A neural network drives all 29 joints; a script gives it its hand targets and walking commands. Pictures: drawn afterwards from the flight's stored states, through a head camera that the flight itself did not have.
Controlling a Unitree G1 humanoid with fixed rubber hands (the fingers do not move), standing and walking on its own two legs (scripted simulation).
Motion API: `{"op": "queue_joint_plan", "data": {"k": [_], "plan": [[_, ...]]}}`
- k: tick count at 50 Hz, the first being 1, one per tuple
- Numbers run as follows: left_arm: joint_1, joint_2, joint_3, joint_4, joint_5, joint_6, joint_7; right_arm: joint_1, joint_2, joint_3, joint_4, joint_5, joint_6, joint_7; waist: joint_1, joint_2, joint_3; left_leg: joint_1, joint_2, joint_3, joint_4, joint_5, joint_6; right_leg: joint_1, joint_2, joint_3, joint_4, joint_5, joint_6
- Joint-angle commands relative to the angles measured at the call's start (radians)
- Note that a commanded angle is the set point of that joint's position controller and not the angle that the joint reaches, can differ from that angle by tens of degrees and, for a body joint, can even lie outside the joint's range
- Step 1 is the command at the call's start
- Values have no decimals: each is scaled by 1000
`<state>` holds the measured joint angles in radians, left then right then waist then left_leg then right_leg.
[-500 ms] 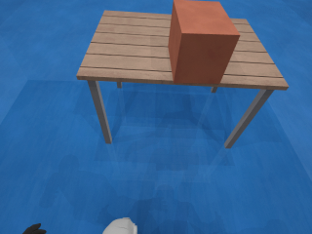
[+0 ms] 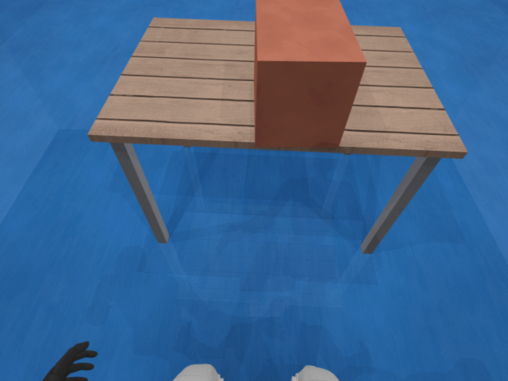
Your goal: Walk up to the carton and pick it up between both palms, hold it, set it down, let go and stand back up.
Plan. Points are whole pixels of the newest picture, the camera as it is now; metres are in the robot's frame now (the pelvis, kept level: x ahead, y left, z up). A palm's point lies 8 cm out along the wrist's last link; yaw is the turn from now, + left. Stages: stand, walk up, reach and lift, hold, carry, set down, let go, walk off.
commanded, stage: walk up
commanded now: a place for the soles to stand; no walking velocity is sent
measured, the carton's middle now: (297, 72) +0.80 -0.08 +0.03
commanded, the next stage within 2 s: none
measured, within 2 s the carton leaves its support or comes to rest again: neither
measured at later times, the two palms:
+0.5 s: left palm out of the picture +0.10 +0.34 -0.08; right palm out of the picture +0.14 -0.29 -0.07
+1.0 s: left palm (41, 373) +0.13 +0.32 -0.06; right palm out of the picture +0.12 -0.36 -0.07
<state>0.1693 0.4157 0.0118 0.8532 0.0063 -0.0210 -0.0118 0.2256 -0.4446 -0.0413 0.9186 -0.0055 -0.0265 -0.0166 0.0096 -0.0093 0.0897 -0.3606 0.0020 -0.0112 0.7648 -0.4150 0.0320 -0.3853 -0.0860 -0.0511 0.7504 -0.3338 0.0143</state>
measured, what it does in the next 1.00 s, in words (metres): lifts its right foot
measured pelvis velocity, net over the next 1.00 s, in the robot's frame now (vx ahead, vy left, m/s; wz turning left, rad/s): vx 0.05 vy -0.02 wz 0.01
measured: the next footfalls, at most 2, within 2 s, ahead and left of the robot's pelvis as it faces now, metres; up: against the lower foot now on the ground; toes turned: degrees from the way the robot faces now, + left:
right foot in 1.06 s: +0.17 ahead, -0.17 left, +0.00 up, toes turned -1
left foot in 1.44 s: +0.34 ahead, +0.03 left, +0.00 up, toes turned +0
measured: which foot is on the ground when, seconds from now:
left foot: down 0.00-1.00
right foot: down 0.00-0.84, up 0.86-1.00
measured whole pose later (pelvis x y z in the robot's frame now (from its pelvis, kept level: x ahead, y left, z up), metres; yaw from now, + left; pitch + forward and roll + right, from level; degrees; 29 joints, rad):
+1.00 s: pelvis +0.05 -0.02 +0.03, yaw +1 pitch -2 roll +1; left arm 0.18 0.47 0.08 0.99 0.04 -0.01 -0.07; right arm 0.20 -0.43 -0.09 1.00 -0.04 -0.05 0.02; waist -0.01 -0.03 0.04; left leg -0.10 0.01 -0.03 0.39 -0.26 0.01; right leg -0.38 -0.06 0.00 0.76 -0.40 -0.01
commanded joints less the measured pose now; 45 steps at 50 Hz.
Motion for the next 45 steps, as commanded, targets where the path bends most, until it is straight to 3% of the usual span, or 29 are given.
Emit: {"op": "queue_joint_plan", "data": {"k": [1,2,3,4,6,8,14,20,23,33,40,41,42,43,44,45], "plan": [[-27,232,58,-34,-13,-15,19,61,-161,-54,-22,-21,-13,-5,-24,-114,-134,173,22,-38,-193,200,23,-6,-160,191,-152,334,-130],[-38,211,48,-29,-21,-18,23,-14,-216,-61,-42,-17,-13,-1,3,-3,-146,122,109,-190,-193,320,64,23,-94,137,-130,233,-79],[-51,208,50,-12,-23,-16,26,-56,-209,-53,-40,-3,-12,5,17,7,-157,68,132,-202,-206,338,93,93,-44,91,-123,94,-54],[-62,212,49,7,-23,-15,28,-80,-200,-48,-33,1,-10,9,18,9,-160,64,117,-165,-199,348,83,122,-47,88,-157,85,-52],[-71,243,55,44,-15,-20,28,-89,-178,-39,-12,8,0,8,8,-35,-150,81,68,-95,-157,316,41,136,-110,144,-255,129,-80],[-97,252,51,61,-9,-25,28,-81,-164,-37,13,4,9,11,-8,-51,-131,119,53,-77,-160,314,26,110,-153,178,-281,192,-102],[-144,215,36,113,-12,-19,25,-155,-160,-29,45,5,10,20,4,-37,-141,125,89,-121,-293,329,38,177,-90,79,-300,136,-48],[-156,193,27,170,-11,-16,16,-233,-153,-17,82,-1,11,25,18,44,-99,102,113,-161,-439,191,27,217,-61,56,-368,62,-33],[-150,192,25,189,-9,-22,13,-242,-152,-14,96,1,10,26,25,55,-128,135,116,-162,-459,226,25,256,-63,51,-394,114,-27],[-149,193,27,227,-8,-27,20,-234,-143,-15,119,7,13,23,12,32,-155,226,113,-122,-451,410,7,293,-85,46,-430,239,-14],[-147,191,33,231,-2,-23,21,-233,-141,-18,125,7,23,21,8,17,-141,228,104,-113,-447,380,1,285,-92,45,-449,219,-22],[-73,252,76,173,26,-19,-10,-121,-211,-63,93,-18,-4,33,-25,-36,-213,269,85,-142,-432,-114,50,245,-17,13,-348,-197,-59],[-103,243,83,150,35,-12,-25,-72,-252,-84,97,-29,-10,37,-55,30,-156,271,134,-247,-484,-324,82,95,-3,30,-246,-311,-60],[-148,212,85,111,41,-8,-32,-39,-268,-103,96,-29,-16,35,-80,90,-28,327,204,-382,-549,-377,123,-113,37,15,-121,-256,-51],[-169,189,85,75,39,-4,-35,-15,-290,-119,87,-34,-26,30,-98,177,31,399,308,-509,-616,-347,182,-292,46,71,58,-178,-47],[-158,202,91,63,43,-5,-34,-30,-271,-117,68,-23,-35,24,-89,120,31,416,339,-489,-613,-273,208,-351,15,148,149,-138,-39]]}}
